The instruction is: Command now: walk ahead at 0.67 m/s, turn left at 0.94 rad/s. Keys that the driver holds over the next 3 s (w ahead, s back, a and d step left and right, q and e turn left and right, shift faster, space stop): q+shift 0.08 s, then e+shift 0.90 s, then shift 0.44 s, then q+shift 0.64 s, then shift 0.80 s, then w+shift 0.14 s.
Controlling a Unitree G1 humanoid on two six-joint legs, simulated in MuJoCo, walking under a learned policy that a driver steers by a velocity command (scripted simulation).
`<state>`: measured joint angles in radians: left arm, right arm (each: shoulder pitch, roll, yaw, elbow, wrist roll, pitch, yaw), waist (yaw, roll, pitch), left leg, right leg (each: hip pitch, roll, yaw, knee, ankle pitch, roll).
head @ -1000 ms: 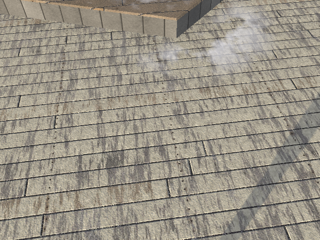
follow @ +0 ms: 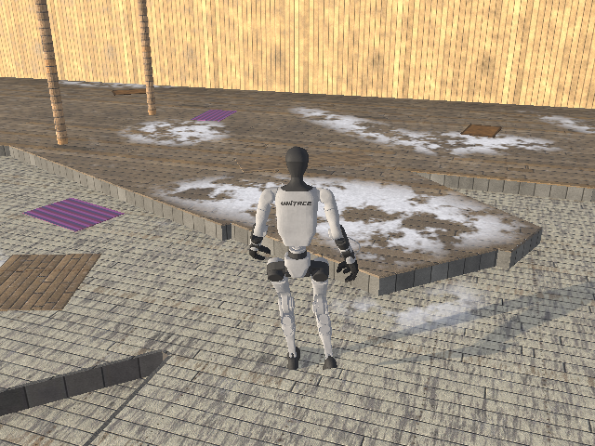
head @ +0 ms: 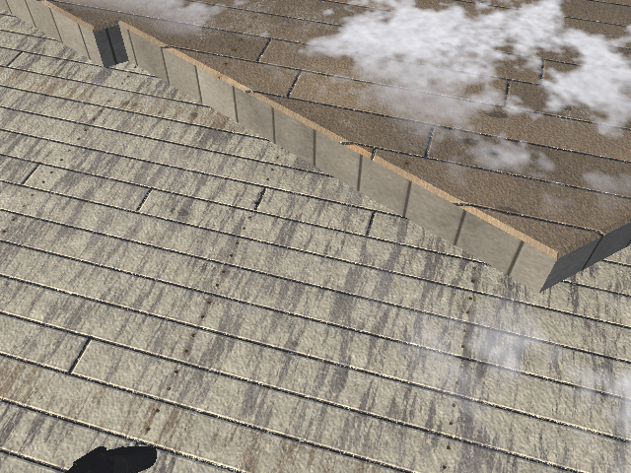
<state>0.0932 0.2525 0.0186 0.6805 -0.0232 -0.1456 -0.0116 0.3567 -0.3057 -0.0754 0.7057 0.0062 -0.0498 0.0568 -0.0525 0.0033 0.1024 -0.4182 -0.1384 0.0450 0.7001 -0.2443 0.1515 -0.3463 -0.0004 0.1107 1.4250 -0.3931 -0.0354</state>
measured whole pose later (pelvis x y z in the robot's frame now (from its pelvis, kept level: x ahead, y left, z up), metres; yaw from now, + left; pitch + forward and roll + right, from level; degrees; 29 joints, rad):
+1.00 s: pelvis +0.34 -0.02 +0.03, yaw -28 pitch +1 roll +1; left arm 0.23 0.36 0.10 0.61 -0.03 0.07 0.00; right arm 0.09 -0.25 -0.04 0.64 -0.03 0.01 -0.04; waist 0.01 -0.04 0.06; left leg -0.23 0.00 0.09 0.41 -0.20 0.02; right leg -0.58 -0.06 0.06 1.10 -0.33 0.13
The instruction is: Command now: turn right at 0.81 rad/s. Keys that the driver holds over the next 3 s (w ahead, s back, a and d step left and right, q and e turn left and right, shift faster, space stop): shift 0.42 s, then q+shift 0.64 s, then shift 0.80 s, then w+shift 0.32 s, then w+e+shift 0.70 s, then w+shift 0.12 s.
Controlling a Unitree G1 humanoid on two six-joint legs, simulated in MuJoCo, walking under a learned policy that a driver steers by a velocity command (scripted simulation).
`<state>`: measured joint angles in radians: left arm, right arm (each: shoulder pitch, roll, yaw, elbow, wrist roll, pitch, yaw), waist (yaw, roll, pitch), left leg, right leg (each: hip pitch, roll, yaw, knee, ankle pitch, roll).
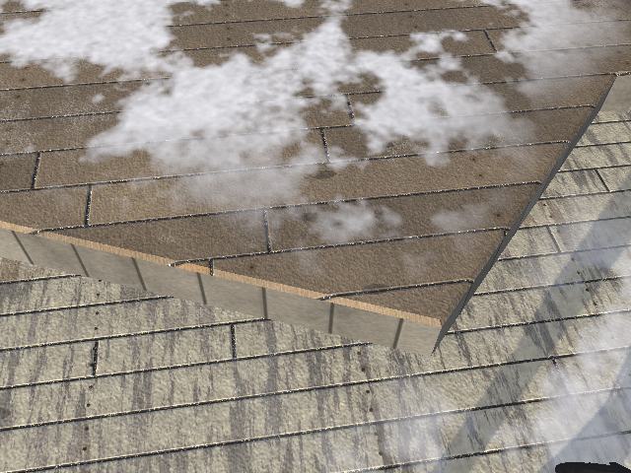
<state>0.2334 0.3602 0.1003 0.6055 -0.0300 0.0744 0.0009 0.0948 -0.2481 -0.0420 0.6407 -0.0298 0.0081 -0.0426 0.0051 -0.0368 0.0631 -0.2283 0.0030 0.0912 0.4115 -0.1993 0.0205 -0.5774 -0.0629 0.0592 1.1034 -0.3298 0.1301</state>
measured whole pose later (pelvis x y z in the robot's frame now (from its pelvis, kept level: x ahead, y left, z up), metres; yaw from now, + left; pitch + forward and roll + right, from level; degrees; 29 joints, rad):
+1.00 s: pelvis +0.01 -0.08 +0.00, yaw +16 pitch +2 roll +0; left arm 0.18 0.27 0.07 0.69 0.02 0.00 0.04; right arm 0.20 -0.37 -0.12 0.64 0.02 0.06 -0.03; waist 0.00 0.05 0.03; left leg -0.59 0.00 -0.10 1.13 -0.35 -0.08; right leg -0.22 0.03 -0.07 0.42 -0.24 -0.04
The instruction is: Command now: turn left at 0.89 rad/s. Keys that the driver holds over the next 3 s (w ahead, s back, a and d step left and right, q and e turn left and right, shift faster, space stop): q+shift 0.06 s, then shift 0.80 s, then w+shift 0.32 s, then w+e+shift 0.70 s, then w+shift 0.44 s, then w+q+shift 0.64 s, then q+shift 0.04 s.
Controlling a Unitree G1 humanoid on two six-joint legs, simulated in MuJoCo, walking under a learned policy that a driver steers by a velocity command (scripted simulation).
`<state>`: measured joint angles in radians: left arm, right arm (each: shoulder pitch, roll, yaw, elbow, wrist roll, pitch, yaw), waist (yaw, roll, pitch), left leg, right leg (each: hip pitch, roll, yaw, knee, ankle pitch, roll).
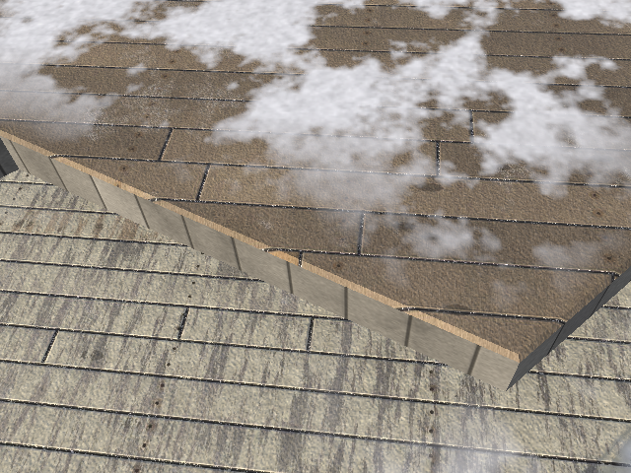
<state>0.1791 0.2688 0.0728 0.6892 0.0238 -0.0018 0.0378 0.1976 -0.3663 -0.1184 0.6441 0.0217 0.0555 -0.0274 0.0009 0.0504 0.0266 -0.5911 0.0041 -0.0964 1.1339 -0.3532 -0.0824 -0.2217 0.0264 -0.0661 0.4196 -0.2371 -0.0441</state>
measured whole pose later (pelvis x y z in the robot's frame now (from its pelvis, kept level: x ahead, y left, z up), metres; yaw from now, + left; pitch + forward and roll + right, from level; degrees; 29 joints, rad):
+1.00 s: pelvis +0.05 +0.05 -0.01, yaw +14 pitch +0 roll +0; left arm 0.28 0.26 0.03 0.83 -0.02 -0.03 0.03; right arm 0.23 -0.27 -0.05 0.85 0.03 -0.03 0.00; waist 0.00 -0.01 -0.01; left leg -0.28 -0.01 0.02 0.68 -0.46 0.05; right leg -0.19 -0.03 0.00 0.53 -0.36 0.00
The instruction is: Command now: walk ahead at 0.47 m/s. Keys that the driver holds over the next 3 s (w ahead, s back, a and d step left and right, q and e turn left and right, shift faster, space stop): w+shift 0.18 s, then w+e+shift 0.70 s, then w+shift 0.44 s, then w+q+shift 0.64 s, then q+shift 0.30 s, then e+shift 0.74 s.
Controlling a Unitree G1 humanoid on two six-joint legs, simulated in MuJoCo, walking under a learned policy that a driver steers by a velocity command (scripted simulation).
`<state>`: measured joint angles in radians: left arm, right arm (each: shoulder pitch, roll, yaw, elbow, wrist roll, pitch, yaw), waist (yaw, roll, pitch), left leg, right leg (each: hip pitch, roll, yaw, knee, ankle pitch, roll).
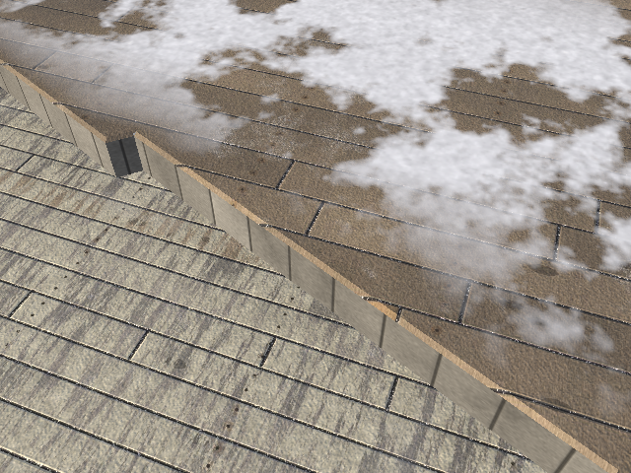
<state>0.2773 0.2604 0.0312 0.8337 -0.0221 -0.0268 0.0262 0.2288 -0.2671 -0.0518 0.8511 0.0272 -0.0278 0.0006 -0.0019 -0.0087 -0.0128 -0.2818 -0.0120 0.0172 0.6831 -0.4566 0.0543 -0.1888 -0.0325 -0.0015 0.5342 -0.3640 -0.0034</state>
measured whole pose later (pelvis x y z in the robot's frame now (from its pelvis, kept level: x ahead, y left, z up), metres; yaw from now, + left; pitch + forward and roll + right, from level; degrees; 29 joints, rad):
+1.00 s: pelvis +0.63 -0.08 -0.01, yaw -36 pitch +2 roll +3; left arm 0.32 0.29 0.05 0.68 -0.03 -0.04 0.01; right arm 0.06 -0.23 -0.02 0.53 -0.01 -0.14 0.00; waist 0.04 -0.04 0.00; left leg -0.34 0.01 -0.05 0.49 -0.19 -0.05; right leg -0.22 0.15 0.30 0.90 -0.41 -0.07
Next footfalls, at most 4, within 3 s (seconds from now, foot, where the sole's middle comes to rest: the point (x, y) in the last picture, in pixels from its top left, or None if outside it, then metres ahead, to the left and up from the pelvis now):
0.56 right None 0.50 -0.11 -0.77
0.98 left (321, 363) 0.81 0.02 -0.77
1.32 right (525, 325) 0.81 -0.44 -0.62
1.80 left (524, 191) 1.25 -0.54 -0.62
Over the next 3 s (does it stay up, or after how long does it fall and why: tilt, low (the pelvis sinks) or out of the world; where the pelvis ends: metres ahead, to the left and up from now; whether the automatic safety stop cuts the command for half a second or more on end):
stays up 1.42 -0.75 0.14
